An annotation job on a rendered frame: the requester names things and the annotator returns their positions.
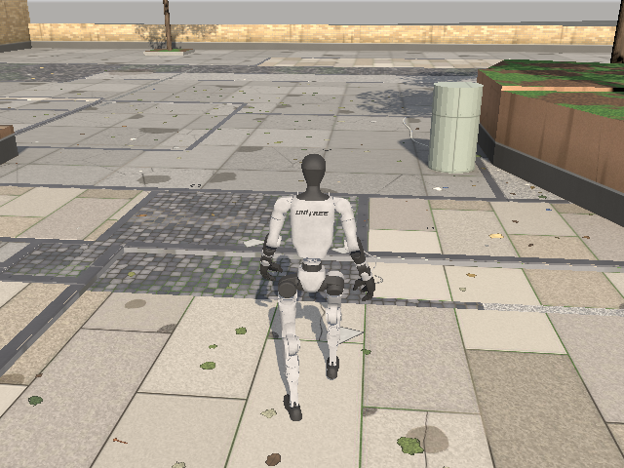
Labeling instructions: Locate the right robot thigh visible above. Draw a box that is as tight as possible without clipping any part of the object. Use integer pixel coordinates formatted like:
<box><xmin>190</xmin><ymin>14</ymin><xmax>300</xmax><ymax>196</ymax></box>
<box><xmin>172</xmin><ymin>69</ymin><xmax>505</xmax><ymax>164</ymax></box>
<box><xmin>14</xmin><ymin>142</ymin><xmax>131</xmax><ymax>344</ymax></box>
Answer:
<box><xmin>325</xmin><ymin>271</ymin><xmax>344</xmax><ymax>324</ymax></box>

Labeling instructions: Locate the robot left shin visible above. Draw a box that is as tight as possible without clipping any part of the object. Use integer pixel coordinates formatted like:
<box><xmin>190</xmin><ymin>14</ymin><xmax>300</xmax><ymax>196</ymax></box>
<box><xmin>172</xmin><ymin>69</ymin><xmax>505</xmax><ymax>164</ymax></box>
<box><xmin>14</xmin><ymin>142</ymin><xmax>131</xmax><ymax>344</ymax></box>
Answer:
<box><xmin>282</xmin><ymin>337</ymin><xmax>299</xmax><ymax>408</ymax></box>

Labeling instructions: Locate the robot right hand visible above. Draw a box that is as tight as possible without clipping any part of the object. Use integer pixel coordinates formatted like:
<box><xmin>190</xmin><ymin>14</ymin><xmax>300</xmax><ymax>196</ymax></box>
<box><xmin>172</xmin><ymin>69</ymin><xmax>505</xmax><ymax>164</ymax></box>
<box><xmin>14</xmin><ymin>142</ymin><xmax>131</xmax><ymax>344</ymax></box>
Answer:
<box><xmin>353</xmin><ymin>277</ymin><xmax>375</xmax><ymax>301</ymax></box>

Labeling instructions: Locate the right robot upper arm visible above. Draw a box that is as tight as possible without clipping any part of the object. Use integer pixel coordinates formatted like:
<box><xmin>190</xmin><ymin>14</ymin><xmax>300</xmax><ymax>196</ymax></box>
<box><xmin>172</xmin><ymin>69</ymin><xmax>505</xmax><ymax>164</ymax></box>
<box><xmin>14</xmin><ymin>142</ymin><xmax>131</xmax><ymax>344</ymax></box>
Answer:
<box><xmin>333</xmin><ymin>197</ymin><xmax>360</xmax><ymax>253</ymax></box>

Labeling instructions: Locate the robot right forearm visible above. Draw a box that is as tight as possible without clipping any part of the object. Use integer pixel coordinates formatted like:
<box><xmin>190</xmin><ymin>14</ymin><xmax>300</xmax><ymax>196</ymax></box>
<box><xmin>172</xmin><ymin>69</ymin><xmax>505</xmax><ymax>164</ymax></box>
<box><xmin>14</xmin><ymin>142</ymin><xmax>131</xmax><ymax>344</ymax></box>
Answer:
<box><xmin>350</xmin><ymin>237</ymin><xmax>372</xmax><ymax>281</ymax></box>

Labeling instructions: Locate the robot left forearm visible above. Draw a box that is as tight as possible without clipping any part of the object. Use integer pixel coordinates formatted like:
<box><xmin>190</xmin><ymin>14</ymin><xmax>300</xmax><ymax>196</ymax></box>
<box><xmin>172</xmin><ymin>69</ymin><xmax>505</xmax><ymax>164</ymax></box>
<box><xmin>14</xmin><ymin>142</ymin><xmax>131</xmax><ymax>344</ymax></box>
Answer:
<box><xmin>260</xmin><ymin>233</ymin><xmax>277</xmax><ymax>266</ymax></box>

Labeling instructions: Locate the robot left hand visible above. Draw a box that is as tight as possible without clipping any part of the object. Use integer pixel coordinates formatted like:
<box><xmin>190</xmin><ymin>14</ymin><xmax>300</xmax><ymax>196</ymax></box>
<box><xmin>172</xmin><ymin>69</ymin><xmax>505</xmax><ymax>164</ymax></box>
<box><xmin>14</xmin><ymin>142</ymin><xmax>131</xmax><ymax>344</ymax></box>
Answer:
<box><xmin>259</xmin><ymin>262</ymin><xmax>283</xmax><ymax>281</ymax></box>

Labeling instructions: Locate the left robot upper arm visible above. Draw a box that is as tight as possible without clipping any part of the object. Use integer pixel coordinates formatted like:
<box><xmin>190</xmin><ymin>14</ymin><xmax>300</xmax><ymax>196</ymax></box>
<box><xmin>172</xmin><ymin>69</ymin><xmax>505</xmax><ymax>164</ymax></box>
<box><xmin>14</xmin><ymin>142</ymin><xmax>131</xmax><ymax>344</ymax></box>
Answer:
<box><xmin>266</xmin><ymin>196</ymin><xmax>293</xmax><ymax>248</ymax></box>

